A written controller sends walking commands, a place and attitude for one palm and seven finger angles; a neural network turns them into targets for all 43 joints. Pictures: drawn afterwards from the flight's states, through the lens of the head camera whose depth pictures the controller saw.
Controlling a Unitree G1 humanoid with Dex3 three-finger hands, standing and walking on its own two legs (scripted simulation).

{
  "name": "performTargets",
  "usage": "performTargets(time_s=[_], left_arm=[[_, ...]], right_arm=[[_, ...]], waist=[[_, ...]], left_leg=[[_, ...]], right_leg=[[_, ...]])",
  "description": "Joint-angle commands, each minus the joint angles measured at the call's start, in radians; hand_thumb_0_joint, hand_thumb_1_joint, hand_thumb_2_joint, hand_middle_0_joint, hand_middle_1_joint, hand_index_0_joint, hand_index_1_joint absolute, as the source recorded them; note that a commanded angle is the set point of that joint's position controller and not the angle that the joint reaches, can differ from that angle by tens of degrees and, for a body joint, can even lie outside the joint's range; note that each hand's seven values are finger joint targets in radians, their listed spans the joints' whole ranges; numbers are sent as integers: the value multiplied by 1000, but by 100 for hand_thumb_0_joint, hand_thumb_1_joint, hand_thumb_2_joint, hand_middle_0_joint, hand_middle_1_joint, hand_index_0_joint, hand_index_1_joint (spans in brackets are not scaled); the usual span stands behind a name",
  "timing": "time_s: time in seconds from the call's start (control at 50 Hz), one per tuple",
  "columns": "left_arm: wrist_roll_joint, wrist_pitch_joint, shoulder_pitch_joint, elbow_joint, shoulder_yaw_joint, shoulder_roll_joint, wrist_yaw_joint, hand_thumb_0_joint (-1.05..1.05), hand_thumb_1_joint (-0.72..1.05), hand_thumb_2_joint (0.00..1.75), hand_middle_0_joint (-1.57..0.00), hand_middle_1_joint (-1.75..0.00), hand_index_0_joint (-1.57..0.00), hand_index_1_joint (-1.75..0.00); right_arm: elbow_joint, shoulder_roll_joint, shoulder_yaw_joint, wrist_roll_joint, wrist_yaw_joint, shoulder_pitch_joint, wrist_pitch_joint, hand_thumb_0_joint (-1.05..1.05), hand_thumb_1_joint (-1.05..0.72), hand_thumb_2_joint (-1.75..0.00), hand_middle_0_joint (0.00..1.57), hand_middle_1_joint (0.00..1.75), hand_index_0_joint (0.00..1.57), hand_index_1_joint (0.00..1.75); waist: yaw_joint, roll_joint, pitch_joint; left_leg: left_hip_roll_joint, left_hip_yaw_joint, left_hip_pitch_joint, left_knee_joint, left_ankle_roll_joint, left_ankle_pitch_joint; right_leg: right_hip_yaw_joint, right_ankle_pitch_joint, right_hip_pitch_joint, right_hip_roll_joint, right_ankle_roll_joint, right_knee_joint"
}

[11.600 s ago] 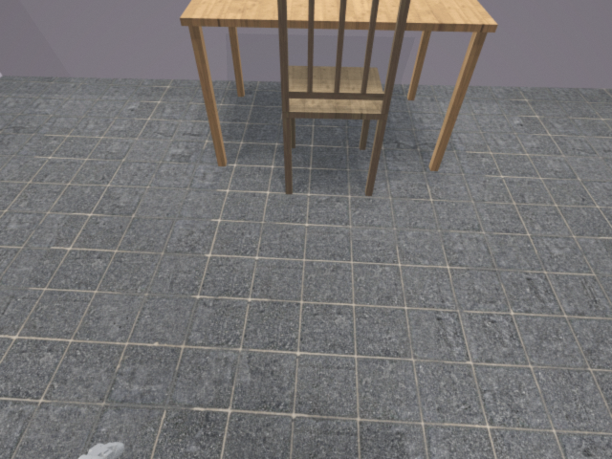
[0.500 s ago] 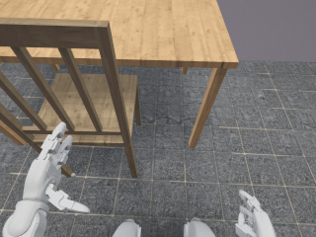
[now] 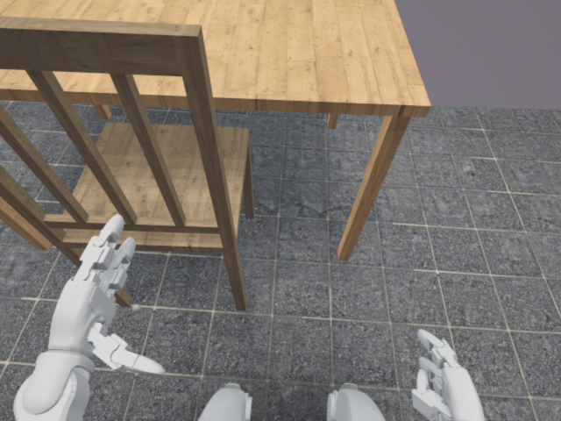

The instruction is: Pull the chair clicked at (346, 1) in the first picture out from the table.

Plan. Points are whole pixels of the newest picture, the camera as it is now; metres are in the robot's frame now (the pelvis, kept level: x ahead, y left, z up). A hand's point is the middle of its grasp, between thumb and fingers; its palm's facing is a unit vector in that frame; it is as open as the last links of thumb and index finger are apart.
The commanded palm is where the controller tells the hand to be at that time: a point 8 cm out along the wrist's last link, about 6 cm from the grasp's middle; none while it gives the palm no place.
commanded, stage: aim the fingers beside a spindle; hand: left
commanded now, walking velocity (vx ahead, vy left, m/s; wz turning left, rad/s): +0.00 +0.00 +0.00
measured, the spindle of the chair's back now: (96, 162) +0.49 +0.35 +0.03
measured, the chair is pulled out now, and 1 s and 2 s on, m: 0.00 0.00 0.00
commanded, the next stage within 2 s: push the fingers through the gap in 1.88 s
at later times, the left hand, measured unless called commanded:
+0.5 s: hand (169, 285) +0.29 +0.17 +0.03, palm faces -0.02 -1.00 -0.02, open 16.9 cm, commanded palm +0.27 +0.23 +0.03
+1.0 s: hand (196, 268) +0.32 +0.15 +0.01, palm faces -0.02 -1.00 -0.02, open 16.9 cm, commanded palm +0.31 +0.20 +0.01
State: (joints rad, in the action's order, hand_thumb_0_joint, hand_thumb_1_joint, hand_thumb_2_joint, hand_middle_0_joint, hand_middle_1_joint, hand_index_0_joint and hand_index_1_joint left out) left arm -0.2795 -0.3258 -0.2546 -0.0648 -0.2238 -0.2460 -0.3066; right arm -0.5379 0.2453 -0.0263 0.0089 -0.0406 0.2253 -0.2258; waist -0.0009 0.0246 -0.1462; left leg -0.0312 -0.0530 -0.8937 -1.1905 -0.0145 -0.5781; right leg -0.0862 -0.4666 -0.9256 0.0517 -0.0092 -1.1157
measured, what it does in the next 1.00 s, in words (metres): stands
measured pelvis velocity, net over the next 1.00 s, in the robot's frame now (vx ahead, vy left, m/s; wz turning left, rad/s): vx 0.00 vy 0.00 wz -0.01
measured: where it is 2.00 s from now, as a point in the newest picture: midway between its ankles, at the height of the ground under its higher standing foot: outside the picture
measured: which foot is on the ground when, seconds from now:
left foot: down 0.00-1.00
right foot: down 0.00-1.00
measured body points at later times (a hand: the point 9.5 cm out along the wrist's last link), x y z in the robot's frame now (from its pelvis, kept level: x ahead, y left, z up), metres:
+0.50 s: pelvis +0.00 +0.01 -0.01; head +0.09 +0.01 +0.43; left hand +0.28 +0.23 +0.03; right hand +0.17 -0.23 -0.10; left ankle +0.00 +0.12 -0.65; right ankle +0.04 -0.13 -0.65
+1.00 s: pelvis +0.00 +0.00 -0.02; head +0.10 +0.00 +0.42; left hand +0.32 +0.20 +0.02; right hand +0.16 -0.25 -0.12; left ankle +0.00 +0.12 -0.65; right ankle +0.04 -0.13 -0.65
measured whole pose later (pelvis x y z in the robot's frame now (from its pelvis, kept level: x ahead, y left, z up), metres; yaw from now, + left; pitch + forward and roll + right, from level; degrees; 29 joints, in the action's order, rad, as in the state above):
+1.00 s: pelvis +0.00 +0.00 -0.02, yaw -1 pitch +21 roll -1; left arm -0.17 -0.36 0.02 -0.25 -0.13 -0.18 -0.14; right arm -0.54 0.24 -0.01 -0.01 -0.01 0.22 -0.11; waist 0.03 0.02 -0.17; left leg -0.03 -0.03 -1.03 -1.27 -0.02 -0.60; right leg -0.06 -0.50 -1.08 0.05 -0.01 -1.22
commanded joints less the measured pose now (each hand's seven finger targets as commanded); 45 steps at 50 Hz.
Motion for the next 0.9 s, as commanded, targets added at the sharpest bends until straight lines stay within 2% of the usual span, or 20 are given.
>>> performTargets(time_s=[0.0,0.02,0.1,0.18,0.22,0.24,0.28,0.32,0.38,0.4,0.42,0.46,0.5,0.52,0.58,0.6,0.62,0.68,0.72,0.88], left_arm=[[-3,-74,162,196,-49,-134,8,0,-50,30,-6,-8,-6,-8],[4,-71,170,200,-38,-130,11,0,-50,30,-6,-8,-6,-8],[14,-54,150,182,-33,-122,32,0,-50,30,-6,-8,-6,-8],[26,-49,165,196,-27,-119,62,0,-50,30,-6,-8,-6,-8],[34,-53,135,222,1,-88,75,0,-50,30,-6,-8,-6,-8],[38,-53,133,222,8,-86,83,0,-50,30,-6,-8,-6,-8],[47,-53,158,190,8,-89,98,0,-50,30,-6,-8,-6,-8],[56,-63,194,182,21,-78,106,0,-50,30,-6,-8,-6,-8],[58,-74,224,169,0,-101,111,0,-50,30,-6,-8,-6,-8],[62,-80,235,172,-2,-102,109,0,-50,30,-6,-8,-6,-8],[60,-83,250,188,37,-69,106,0,-50,30,-6,-8,-6,-8],[60,-83,242,178,35,-73,107,0,-50,30,-6,-8,-6,-8],[69,-84,289,179,37,-80,115,0,-50,30,-6,-8,-6,-8],[71,-81,293,173,63,-53,117,0,-50,30,-6,-8,-6,-8],[81,-72,340,111,52,-65,133,0,-50,30,-6,-8,-6,-8],[86,-74,349,111,43,-72,138,0,-50,30,-6,-8,-6,-8],[87,-71,360,95,64,-47,140,0,-50,30,-6,-8,-6,-8],[92,-78,388,92,33,-79,153,0,-50,30,-6,-8,-6,-8],[92,-82,368,90,39,-66,157,0,-50,30,-6,-8,-6,-8],[98,-103,392,37,41,-60,166,0,-50,30,-6,-8,-6,-8]], right_arm=[[142,135,62,2,-14,-26,-62,0,-90,-90,20,30,20,30],[140,135,62,4,-13,-25,-63,0,-90,-90,20,30,20,30],[148,134,65,0,-7,-20,-55,0,-90,-90,20,30,20,30],[152,132,68,-1,0,-17,-44,0,-90,-90,20,30,20,30],[163,127,69,-4,6,-17,-38,0,-90,-90,20,30,20,30],[163,128,70,-4,9,-16,-34,0,-90,-90,20,30,20,30],[158,131,69,-6,8,-13,-23,0,-90,-90,20,30,20,30],[159,130,68,-7,9,-17,-16,0,-90,-90,20,30,20,30],[155,133,71,-10,4,-14,-9,0,-90,-90,20,30,20,30],[153,132,71,-8,4,-17,-7,0,-90,-90,20,30,20,30],[153,128,69,-9,6,-20,-8,0,-90,-90,20,30,20,30],[150,131,72,-9,5,-11,-6,0,-90,-90,20,30,20,30],[144,132,71,-10,4,-11,0,0,-90,-90,20,30,20,30],[143,129,71,-11,5,-13,2,0,-90,-90,20,30,20,30],[134,132,70,-11,3,-9,14,0,-90,-90,20,30,20,30],[137,133,71,-11,4,-14,18,0,-90,-90,20,30,20,30],[138,130,69,-13,5,-15,22,0,-90,-90,20,30,20,30],[138,130,71,-14,5,-12,32,0,-90,-90,20,30,20,30],[140,126,73,-15,11,-10,39,0,-90,-90,20,30,20,30],[133,125,77,-16,17,-8,63,0,-90,-90,20,30,20,30]], waist=[[22,28,-247],[24,50,-249],[16,17,-271],[14,31,-283],[7,31,-307],[10,38,-304],[25,-11,-273],[26,8,-265],[28,-14,-289],[22,17,-302],[28,47,-309],[28,12,-323],[32,25,-338],[35,38,-338],[45,-9,-311],[35,7,-322],[40,-4,-326],[29,1,-360],[26,0,-386],[33,-24,-367]], left_leg=[[45,14,71,174,31,253],[43,12,86,177,28,267],[43,10,80,177,27,292],[39,9,85,174,24,315],[38,8,105,177,19,357],[37,10,105,175,18,360],[36,8,65,162,22,332],[37,10,52,161,20,298],[38,12,36,143,24,296],[37,12,51,146,20,307],[39,13,69,145,19,318],[36,11,73,142,19,335],[35,6,71,135,19,341],[37,10,75,133,19,336],[36,8,40,125,22,301],[39,10,37,128,20,297],[40,14,34,122,23,293],[40,16,30,118,23,308],[40,23,42,113,22,342],[40,32,-10,94,24,325]], right_leg=[[32,121,199,-42,34,137],[27,133,192,-41,36,130],[22,157,200,-42,35,120],[19,172,187,-41,38,106],[13,208,200,-38,38,93],[14,210,191,-38,37,93],[14,194,169,-42,36,89],[17,164,154,-38,37,87],[23,166,154,-39,38,78],[23,171,150,-38,40,74],[23,178,143,-35,40,71],[22,195,153,-35,38,72],[22,196,138,-36,38,59],[24,192,135,-34,37,61],[22,168,118,-37,37,62],[26,165,124,-34,38,60],[28,169,125,-35,36,60],[34,186,146,-34,39,50],[37,227,163,-32,37,48],[49,243,168,-33,38,42]])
